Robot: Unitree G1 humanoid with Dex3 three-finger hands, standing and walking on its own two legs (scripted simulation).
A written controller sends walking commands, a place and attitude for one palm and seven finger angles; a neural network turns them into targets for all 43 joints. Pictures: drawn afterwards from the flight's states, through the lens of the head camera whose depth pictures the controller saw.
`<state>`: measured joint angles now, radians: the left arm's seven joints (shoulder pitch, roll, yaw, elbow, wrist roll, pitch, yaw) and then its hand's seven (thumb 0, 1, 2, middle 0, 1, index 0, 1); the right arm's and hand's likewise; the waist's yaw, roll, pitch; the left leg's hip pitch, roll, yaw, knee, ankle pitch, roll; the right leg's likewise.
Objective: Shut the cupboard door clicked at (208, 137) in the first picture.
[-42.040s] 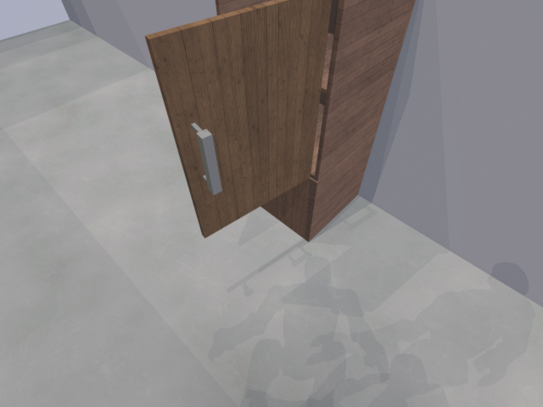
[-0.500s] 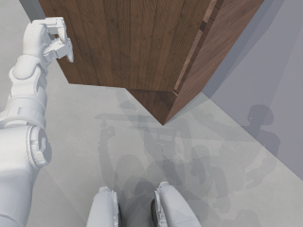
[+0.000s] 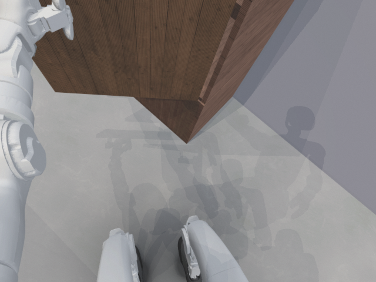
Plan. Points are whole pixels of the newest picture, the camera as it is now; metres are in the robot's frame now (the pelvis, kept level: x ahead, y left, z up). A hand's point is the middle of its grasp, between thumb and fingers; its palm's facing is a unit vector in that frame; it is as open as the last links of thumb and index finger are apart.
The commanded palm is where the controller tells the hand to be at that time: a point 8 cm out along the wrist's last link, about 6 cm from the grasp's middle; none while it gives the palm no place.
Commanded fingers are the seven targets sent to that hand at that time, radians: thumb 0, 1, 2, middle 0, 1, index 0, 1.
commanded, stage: pull the fist back off the door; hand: left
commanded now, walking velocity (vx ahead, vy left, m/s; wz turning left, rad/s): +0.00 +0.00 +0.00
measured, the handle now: (6, 3) +0.63 +0.21 +0.10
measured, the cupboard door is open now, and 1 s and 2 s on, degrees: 43 39 39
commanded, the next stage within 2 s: draw the hand back to the body in 0.98 s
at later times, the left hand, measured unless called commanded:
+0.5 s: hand (64, 21) +0.58 +0.12 +0.10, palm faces +0.11 -0.99 -0.02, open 3.1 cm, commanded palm +0.54 +0.15 +0.10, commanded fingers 0.00 0.90 0.90 -1.30 -1.50 -1.30 -1.50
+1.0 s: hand (82, 62) +0.50 +0.10 +0.10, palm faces +0.10 -0.99 -0.05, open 3.1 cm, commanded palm +0.48 +0.15 +0.10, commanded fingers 0.00 0.90 0.90 -1.30 -1.50 -1.30 -1.50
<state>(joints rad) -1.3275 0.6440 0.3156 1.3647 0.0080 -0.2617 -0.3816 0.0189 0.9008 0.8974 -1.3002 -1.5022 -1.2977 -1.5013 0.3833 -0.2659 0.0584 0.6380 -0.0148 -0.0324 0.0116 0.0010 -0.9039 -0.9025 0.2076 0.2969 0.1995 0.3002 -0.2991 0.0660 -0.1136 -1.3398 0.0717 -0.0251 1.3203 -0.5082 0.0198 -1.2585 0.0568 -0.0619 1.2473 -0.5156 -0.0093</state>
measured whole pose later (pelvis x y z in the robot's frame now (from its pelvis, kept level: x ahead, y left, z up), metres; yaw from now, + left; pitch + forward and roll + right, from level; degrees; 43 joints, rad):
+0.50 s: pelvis +0.02 -0.01 +0.03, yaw +1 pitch +28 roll -4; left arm -1.10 0.42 0.37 1.20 0.03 -0.34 0.05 0.02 0.89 0.90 -1.30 -1.50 -1.30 -1.50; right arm 0.46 -0.21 0.03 0.65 -0.06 0.02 0.10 0.00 -0.90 -0.90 0.21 0.30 0.20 0.30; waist -0.24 0.07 -0.13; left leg -1.20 0.07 -0.01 1.19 -0.48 0.01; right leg -1.13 0.05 -0.05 1.14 -0.49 -0.01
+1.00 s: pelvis +0.02 -0.02 +0.04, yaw +3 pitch +22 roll -1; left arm -0.82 0.21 0.22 1.09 -0.01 -0.51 0.12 0.02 0.90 0.90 -1.30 -1.50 -1.30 -1.50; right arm 0.33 -0.23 -0.02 0.65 -0.05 0.05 0.07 0.00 -0.91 -0.90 0.20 0.30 0.20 0.30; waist -0.14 0.04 -0.14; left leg -1.04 0.04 0.00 1.13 -0.47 -0.01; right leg -0.99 0.03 -0.04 1.12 -0.52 -0.03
